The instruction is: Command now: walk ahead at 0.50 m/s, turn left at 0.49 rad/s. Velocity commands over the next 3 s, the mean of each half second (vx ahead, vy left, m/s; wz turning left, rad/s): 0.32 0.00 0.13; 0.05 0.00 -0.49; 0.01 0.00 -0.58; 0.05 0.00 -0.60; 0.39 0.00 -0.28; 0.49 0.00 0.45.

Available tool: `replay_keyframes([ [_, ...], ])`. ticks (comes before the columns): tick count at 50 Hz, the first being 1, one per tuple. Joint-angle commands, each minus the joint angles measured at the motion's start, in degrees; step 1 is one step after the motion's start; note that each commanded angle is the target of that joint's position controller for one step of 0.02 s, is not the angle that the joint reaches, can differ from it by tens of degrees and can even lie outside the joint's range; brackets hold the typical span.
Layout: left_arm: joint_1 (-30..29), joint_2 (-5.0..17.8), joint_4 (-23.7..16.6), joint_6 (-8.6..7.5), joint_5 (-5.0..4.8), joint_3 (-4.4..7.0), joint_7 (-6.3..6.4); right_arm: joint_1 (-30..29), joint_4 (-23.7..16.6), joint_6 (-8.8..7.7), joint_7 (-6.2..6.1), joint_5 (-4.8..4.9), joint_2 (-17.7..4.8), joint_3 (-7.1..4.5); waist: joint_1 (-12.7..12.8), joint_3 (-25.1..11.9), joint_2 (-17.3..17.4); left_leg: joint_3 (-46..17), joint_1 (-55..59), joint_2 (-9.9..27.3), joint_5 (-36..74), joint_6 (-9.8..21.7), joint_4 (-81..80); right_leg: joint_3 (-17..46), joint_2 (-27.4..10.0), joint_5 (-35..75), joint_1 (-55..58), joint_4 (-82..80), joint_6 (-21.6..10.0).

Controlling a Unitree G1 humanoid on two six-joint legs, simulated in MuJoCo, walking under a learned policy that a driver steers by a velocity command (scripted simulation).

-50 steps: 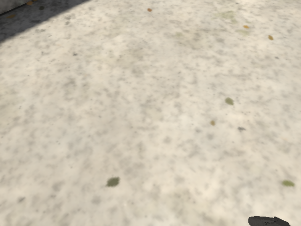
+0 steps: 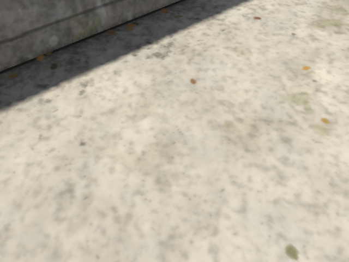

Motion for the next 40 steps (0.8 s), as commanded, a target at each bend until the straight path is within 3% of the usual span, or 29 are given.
replay_keyframes([
  [1,-0.1,9.0,-2.9,-0.15,-0.52,1.74,0.86,-6.8,-5.4,-0.57,1.18,-0.28,-0.8,0.52,0.6,5.5,-3.5,3.3,-1.6,0.0,2.9,0.4,-6.1,3.3,-17.3,20.6,-1.0,-5.4,-5.8],
  [4,2.1,9.9,-2.4,1.16,-1.15,2.2,0.97,-10.5,-8.3,-0.52,2.37,-0.04,-0.6,0.84,1.3,6.5,-3.7,6.1,-3.5,-1.0,-2.2,1.6,-9.5,1.5,-19.4,26.4,5.7,-1.7,-5.5],
  [6,0.5,11.3,-3.2,1.86,-1.55,2.61,1.17,-9.9,-9.7,-0.43,3.07,0.13,-1.8,0.36,-0.6,4.9,-5.5,9.3,1.8,-3.6,-7.5,3.3,-10.9,-0.5,-19.7,41.0,7.0,3.3,-4.5],
  [8,-0.6,12.6,-3.6,2.64,-1.79,2.91,1.5,-3.4,-9.1,-0.3,3.23,-0.03,-4.5,-1.06,-5.1,0.4,-7.9,12.0,13.3,-8.2,-12.9,5.6,-11.1,-0.9,-19.4,59.9,6.3,15.0,-3.5],
  [9,-1.6,12.4,-3.5,2.86,-1.99,2.61,1.42,5.6,-6.9,-0.51,2.83,-0.31,-7.1,-2.57,-10.0,-4.1,-7.2,11.3,26.1,-10.4,-6.9,7.4,-17.0,-1.0,-17.4,59.4,2.6,26.0,-2.0],
  [10,-1.2,11.4,-4.2,2.24,-1.59,2.04,1.12,12.9,-4.8,-0.45,1.49,-0.97,-11.2,-4.0,-12.8,-9.2,-2.3,2.1,43.4,-4.7,7.3,9.9,-18.5,-0.7,-14.2,41.3,-10.4,41.5,0.7],
  [11,7.0,2.3,-5.1,0.97,-0.27,-0.71,-0.21,12.0,-4.5,-0.86,0.65,-2.49,-16.5,-3.87,-4.7,-16.8,12.4,-26.5,63.8,15.0,28.9,21.1,-18.1,3.3,-2.8,-21.9,-33.7,64.6,4.3],
  [12,5.0,7.4,-3.0,-0.65,-3.1,0.22,-0.85,17.2,-4.8,-0.9,0.65,-2.55,-12.6,-2.72,-9.6,-27.5,4.1,-32.2,64.4,18.2,33.1,23.5,-22.2,18.7,-0.6,-25.9,-33.1,71.2,3.7],
  [13,-1.3,9.0,-4.6,-0.83,-5.49,1.12,-0.9,12.9,-4.7,-1.26,0.66,-2.47,-10.3,-1.97,-9.5,-19.1,2.8,-19.9,58.3,15.9,37.8,20.3,-22.2,20.3,-3.1,-22.5,-37.1,70.2,2.9],
  [14,-4.1,8.2,-5.2,-0.61,-4.77,0.96,-0.49,7.6,-5.2,-1.77,0.71,-1.44,-8.0,-1.4,-7.2,-11.8,-0.3,-12.2,49.3,13.0,32.5,16.4,-23.8,18.8,-6.2,-17.8,-38.0,64.2,2.6],
  [15,-5.1,8.1,-4.5,0.15,-3.37,1.45,0.15,3.7,-5.5,-2.08,0.68,-1.31,-5.9,-0.8,-5.3,-7.9,-1.9,-8.4,41.6,10.9,27.9,14.0,-26.4,18.0,-7.9,-14.7,-35.7,60.4,2.8],
  [16,-3.2,8.0,-3.7,1.45,-3.0,1.83,0.49,1.2,-5.5,-2.33,0.65,-1.75,-4.5,-0.35,-2.7,-6.2,-0.9,-4.8,35.2,9.5,26.6,12.8,-29.1,17.7,-8.9,-12.4,-31.2,58.6,2.9],
  [18,0.8,5.5,-2.3,3.56,-2.71,1.74,0.81,-0.2,-4.7,-3.0,0.68,-3.02,-3.9,-0.1,-0.3,-5.9,0.1,-0.2,29.1,8.4,28.4,12.2,-31.8,17.5,-8.6,-8.4,-25.8,55.8,3.3],
  [20,0.3,5.5,-3.1,4.35,-2.35,2.06,1.19,-1.3,-4.1,-3.21,-0.14,-3.48,-5.4,-0.28,0.6,-4.9,1.4,4.0,27.9,7.6,30.6,11.9,-33.2,17.2,-8.1,-4.1,-27.0,52.1,4.0],
  [25,-6.4,5.5,-7.0,5.08,-1.83,1.93,0.53,-2.1,-3.6,-1.1,-2.95,-2.57,-7.1,-0.61,-1.3,-4.1,3.1,10.3,32.8,7.0,22.6,9.9,-34.2,14.5,-8.7,5.6,-30.7,39.0,4.8],
  [30,-11.3,5.9,-11.0,6.18,-1.76,2.01,-0.63,-1.0,-3.0,1.15,-3.7,-1.96,-8.5,-1.07,-3.3,-2.4,3.1,10.7,38.0,10.1,16.4,10.0,-32.2,11.8,-8.0,2.4,-32.2,32.5,4.0],
  [34,-12.5,6.0,-13.7,6.52,-2.08,2.25,-2.07,-1.6,-3.8,2.67,-3.96,-0.86,-9.9,-1.61,-3.2,-1.9,4.2,9.8,41.3,12.7,18.7,8.5,-26.3,9.3,-6.2,-4.2,-31.3,27.6,1.9],
  [36,-9.4,6.2,-13.7,6.23,-2.13,2.6,-2.71,-3.0,-4.3,3.19,-4.29,0.03,-10.3,-1.77,-0.7,-3.5,3.6,11.8,40.8,11.2,21.6,5.4,-19.4,7.1,-3.8,1.4,-24.3,18.4,-0.3],
  [37,-5.8,8.7,-13.1,5.91,-1.73,3.58,-2.32,-0.9,-3.7,3.18,-4.22,-0.02,-9.8,-1.75,0.8,-5.8,0.6,14.1,37.8,7.7,20.2,1.9,-11.6,9.1,-2.8,12.8,-16.0,12.0,-2.5],
  [38,-2.0,15.6,-13.3,5.69,-1.04,5.6,-1.08,-1.7,-5.5,2.78,-3.89,-1.75,-8.3,-1.28,1.2,-9.2,-10.3,16.7,25.4,2.1,3.5,-2.8,3.6,23.6,-12.1,39.9,-4.1,12.2,-7.2],
  [39,-0.9,19.6,-13.8,5.54,0.2,5.98,-0.74,-3.0,-8.4,2.26,-3.22,-3.56,-4.7,-0.13,-0.6,-14.1,-19.9,12.0,7.1,-8.7,-41.7,-6.3,19.4,43.2,-24.8,57.5,7.3,12.9,-20.2],
  [40,-0.5,15.5,-14.5,5.04,0.28,4.67,-1.24,-5.3,-7.9,1.86,-2.28,-2.37,-6.4,-0.54,1.7,-17.9,-11.0,1.2,4.7,-7.6,-42.9,-5.5,25.5,41.8,-24.4,50.9,7.3,11.6,-20.8],
])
